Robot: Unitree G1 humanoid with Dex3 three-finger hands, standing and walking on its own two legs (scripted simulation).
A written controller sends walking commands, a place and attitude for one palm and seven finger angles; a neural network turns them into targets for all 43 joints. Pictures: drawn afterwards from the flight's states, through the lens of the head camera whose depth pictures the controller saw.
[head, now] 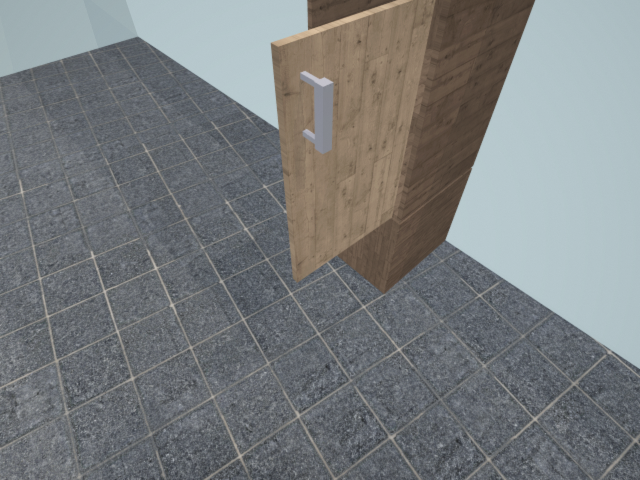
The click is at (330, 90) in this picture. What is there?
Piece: cupboard door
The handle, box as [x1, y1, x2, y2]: [300, 71, 333, 153]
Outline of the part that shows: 303,71 300,73 300,78 314,87 315,133 313,134 306,129 303,131 303,135 315,144 315,148 323,153 331,149 333,82 324,77 319,79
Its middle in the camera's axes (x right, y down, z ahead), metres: -0.01 -0.21 +0.64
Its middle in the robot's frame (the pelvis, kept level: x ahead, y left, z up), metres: +0.63 +0.05 +0.13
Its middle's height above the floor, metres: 0.91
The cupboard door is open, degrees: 88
